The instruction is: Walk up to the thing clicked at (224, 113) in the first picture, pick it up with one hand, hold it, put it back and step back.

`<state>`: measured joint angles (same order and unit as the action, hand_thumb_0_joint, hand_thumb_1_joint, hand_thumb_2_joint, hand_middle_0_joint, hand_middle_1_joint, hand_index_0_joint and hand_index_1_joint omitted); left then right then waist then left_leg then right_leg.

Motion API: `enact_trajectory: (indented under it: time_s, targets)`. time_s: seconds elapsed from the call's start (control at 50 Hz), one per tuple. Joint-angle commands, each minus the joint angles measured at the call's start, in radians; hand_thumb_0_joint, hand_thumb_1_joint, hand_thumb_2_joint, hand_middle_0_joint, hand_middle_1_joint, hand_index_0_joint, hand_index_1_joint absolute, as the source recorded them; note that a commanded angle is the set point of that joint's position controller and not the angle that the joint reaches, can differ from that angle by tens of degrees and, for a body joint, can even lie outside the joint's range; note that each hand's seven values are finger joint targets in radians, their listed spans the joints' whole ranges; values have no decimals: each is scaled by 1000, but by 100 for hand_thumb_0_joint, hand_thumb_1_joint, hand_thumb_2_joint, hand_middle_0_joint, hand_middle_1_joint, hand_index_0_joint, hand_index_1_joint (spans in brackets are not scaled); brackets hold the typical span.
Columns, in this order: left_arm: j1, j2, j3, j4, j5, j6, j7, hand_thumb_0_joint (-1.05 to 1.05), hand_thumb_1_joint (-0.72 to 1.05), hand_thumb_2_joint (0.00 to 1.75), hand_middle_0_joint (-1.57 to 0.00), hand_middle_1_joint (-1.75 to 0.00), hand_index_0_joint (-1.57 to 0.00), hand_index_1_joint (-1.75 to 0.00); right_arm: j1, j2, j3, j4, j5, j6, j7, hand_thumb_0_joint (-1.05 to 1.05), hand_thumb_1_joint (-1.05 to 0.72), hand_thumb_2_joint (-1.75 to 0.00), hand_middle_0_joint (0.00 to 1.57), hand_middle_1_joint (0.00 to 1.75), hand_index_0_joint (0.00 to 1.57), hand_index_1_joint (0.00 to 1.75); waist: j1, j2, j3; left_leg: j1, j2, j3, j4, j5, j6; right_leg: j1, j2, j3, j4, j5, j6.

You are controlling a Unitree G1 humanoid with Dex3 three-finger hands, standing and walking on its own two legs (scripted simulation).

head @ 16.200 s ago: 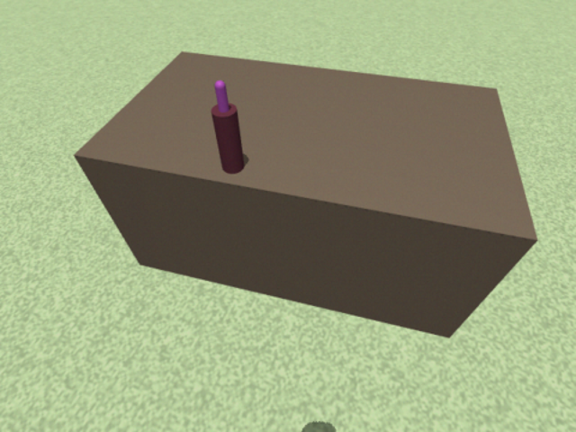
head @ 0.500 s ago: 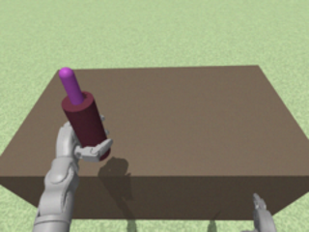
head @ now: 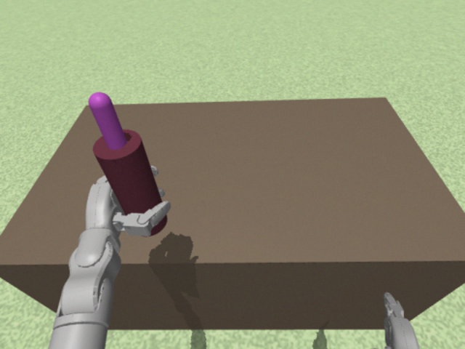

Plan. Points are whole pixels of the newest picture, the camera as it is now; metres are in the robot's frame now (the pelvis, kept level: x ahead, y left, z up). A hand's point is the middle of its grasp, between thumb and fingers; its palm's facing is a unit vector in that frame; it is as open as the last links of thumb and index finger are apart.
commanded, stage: crouch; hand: left
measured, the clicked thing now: (129, 172) +0.32 +0.17 +0.18
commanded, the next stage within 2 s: lower in 1.22 s
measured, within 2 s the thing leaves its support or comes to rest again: neither
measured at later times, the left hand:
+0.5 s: hand (152, 209) +0.34 +0.17 +0.06, palm faces +0.13 -0.99 +0.02, open 8.7 cm
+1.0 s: hand (159, 210) +0.38 +0.18 +0.00, palm faces +0.10 -0.99 +0.01, open 8.7 cm
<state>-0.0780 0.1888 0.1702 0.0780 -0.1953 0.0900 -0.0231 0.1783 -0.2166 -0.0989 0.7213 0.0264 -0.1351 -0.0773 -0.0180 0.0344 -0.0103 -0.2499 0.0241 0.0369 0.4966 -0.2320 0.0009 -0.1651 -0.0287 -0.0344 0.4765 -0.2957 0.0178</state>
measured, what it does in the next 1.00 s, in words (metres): stands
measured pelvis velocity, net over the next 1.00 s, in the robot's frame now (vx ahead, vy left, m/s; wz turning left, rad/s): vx -0.01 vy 0.00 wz -0.02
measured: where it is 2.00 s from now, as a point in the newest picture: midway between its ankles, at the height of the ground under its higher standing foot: outside the picture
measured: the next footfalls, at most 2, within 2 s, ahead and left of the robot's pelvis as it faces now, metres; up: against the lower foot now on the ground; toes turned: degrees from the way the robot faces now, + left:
none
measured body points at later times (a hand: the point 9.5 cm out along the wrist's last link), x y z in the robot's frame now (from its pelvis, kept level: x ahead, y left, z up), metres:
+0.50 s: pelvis +0.00 +0.00 +0.00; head +0.01 -0.01 +0.45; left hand +0.33 +0.22 +0.07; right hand +0.16 -0.26 -0.09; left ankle +0.02 +0.12 -0.74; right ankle -0.03 -0.13 -0.74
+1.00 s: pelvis -0.01 +0.00 -0.03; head +0.04 +0.02 +0.42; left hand +0.37 +0.23 +0.01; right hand +0.14 -0.27 -0.08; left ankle +0.02 +0.12 -0.74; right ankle -0.03 -0.13 -0.74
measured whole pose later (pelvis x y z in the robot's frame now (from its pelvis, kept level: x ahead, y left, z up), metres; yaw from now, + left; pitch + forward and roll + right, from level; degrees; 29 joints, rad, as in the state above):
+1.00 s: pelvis -0.01 +0.00 -0.03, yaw -1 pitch +9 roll -1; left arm -0.39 0.27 0.23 0.78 -0.17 -0.35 -0.07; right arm 0.26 -0.23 -0.07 0.43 0.00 -0.10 -0.01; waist -0.09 -0.02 -0.05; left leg -0.61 0.05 0.03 0.79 -0.34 0.00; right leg -0.52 -0.01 -0.03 0.76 -0.40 0.01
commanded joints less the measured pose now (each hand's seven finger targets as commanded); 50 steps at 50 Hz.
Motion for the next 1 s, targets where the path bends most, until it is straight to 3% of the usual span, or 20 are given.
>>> enact_trajectory:
  time_s: [0.0, 0.08, 0.12, 0.2, 0.24, 0.26, 0.3, 0.34, 0.42, 0.44, 0.46, 0.54, 0.58, 0.7, 0.74, 0.78, 0.82, 0.86, 0.9, 0.98]
  targets:
    - [-371, 170, 68, -405, -22, -130, -2, 0, 36, 132, -133, -145, -135, -145, -136, -129, -45, -148, 0, -55, -11, 0, 55, -5, 5, 5, 5, 5, 14, 30, -278, 192, -11, -13, -44, 223, 9, -17, 28, -19, -59, 268, -14]
    - [-350, 142, 58, -384, -22, -122, 3, 0, 37, 139, -126, -147, -128, -147, -161, -106, -24, -138, -2, -57, -13, 0, 56, -6, 5, 5, 5, 5, 9, -6, -248, 173, -9, -14, -40, 216, 12, -24, 30, -18, -60, 268, -10]
    - [-388, 167, 73, -437, -25, -126, 6, 0, 37, 130, -130, -142, -132, -141, -152, -160, -64, -143, -6, -58, -21, 0, 56, -5, 5, 5, 5, 5, -4, 0, -271, 195, -9, -12, -44, 199, 13, -29, 29, -14, -67, 255, -10]
    - [-363, 132, 70, -333, -27, -121, 9, 0, 37, 130, -129, -141, -132, -140, -117, -103, -30, -130, -1, -52, -18, 0, 57, -5, 5, 5, 5, 5, -9, -38, -203, 163, -10, -10, -46, 189, 16, -45, 29, -17, -67, 248, -6]
    - [-391, 147, 73, -291, -24, -125, 5, 0, 36, 130, -129, -141, -132, -140, -103, -147, -61, -140, -4, -49, -22, 0, 57, -5, 5, 5, 5, 5, -30, -41, -243, 184, -12, -7, -37, 222, 21, -44, 24, -11, -61, 295, -2]
    - [-393, 131, 63, -250, -18, -128, 2, 0, 36, 130, -128, -140, -131, -140, -108, -93, -14, -139, -2, -45, -14, 0, 58, -4, 5, 5, 5, 5, -15, -39, -235, 171, -14, -8, -37, 224, 20, -42, 22, -13, -60, 296, -3]
    - [-382, 113, 59, -126, -18, -138, -7, 0, 36, 131, -130, -143, -133, -142, -109, -115, -32, -113, -2, -43, -14, 0, 58, -4, 5, 5, 5, 5, -27, -48, -166, 146, -14, -8, -41, 179, 21, -86, 22, -11, -62, 255, -3]
    - [-498, 157, 67, -153, -14, -181, -14, 0, 38, 133, -132, -144, -135, -144, -105, -131, -39, -137, -3, -44, -11, 0, 58, -4, 5, 5, 5, 5, -35, -27, -211, 155, -14, -8, -37, 155, 20, -97, 20, -8, -55, 234, -7]
    - [-529, 157, 73, -13, -16, -261, -28, 0, 38, 134, -133, -146, -136, -145, -119, -114, -17, -181, -3, -45, -5, 0, 58, -4, 5, 5, 5, 5, -29, -44, -266, 140, -14, -12, 3, 179, 21, -111, 17, -7, -16, 258, -6]
    - [-593, 210, 105, -44, -20, -290, -30, 0, 38, 134, -132, -145, -135, -144, -98, -145, -39, -187, -7, -46, -7, 0, 58, -4, 5, 5, 5, 5, -36, -22, -302, 151, -10, -12, 18, 203, 20, -113, 17, -3, 0, 282, -7]
    - [-600, 202, 89, -2, -13, -307, -32, 0, 39, 134, -132, -145, -135, -144, -98, -105, -3, -214, -7, -44, -2, 0, 58, -4, 5, 5, 5, 5, -33, -4, -333, 157, -9, -15, 31, 225, 20, -112, 16, -3, 11, 299, -8]
    - [-673, 246, 107, 57, -12, -387, -34, 0, 38, 135, -132, -145, -135, -145, -90, -111, -3, -259, -11, -40, 7, 0, 57, -5, 5, 5, 5, 5, -32, 21, -391, 126, -3, -19, 78, 234, 18, -144, 16, 1, 53, 295, -11]
    - [-632, 246, 112, 180, -8, -403, -35, 0, 35, 134, -132, -145, -134, -145, -77, -155, -36, -281, -12, -37, 6, 0, 56, -5, 5, 5, 5, 5, -47, 0, -386, 114, 2, -24, 92, 228, 18, -175, 19, 0, 69, 287, -11]
    - [-702, 269, 108, 271, -8, -479, -50, 0, 34, 136, -134, -148, -136, -147, -50, -164, -45, -350, -13, -30, 25, 0, 56, -5, 5, 5, 5, 5, -59, 18, -414, 59, 6, -24, 148, 211, 14, -236, 24, 2, 121, 267, -13]
    - [-727, 271, 108, 295, -7, -501, -51, 0, 34, 136, -135, -148, -137, -148, -19, -123, -12, -336, -14, -24, 35, 0, 56, -5, 5, 5, 5, 5, -47, 39, -396, 21, 8, -26, 163, 189, 13, -268, 26, 2, 137, 238, -16]
    - [-731, 280, 111, 327, -10, -514, -56, 0, 31, 136, -136, -149, -139, -149, -30, -171, -54, -403, -15, -24, 35, 0, 56, -5, 5, 5, 5, 5, -61, 21, -433, 23, 11, -29, 179, 199, 14, -269, 30, 1, 153, 247, -15]
    - [-729, 262, 90, 366, -5, -523, -58, 0, 32, 137, -136, -149, -139, -149, 23, -123, -8, -387, -14, -15, 45, 0, 56, -5, 5, 5, 5, 5, -61, 24, -401, -13, 8, -25, 193, 179, 17, -290, 28, 4, 162, 238, -14]
    - [-751, 297, 117, 379, -3, -540, -56, 0, 29, 135, -137, -149, -139, -149, 12, -178, -58, -438, -18, -18, 44, 0, 55, -5, 5, 5, 5, 5, -71, 27, -439, -8, 11, -28, 208, 179, 16, -306, 31, 5, 177, 231, -14]
    - [-773, 275, 98, 379, -3, -549, -51, 0, 28, 134, -136, -148, -138, -148, 21, -145, -25, -456, -19, -12, 53, 0, 55, -5, 5, 5, 5, 5, -61, 41, -439, -28, 12, -32, 214, 160, 13, -318, 33, 3, 188, 209, -18]
    - [-818, 319, 127, 377, -1, -577, -48, 0, 29, 135, -137, -148, -139, -148, 66, -190, -68, -481, -25, -10, 55, 0, 55, -5, 5, 5, 5, 5, -81, 42, -459, -31, 18, -38, 241, 162, 11, -360, 40, 1, 217, 200, -19]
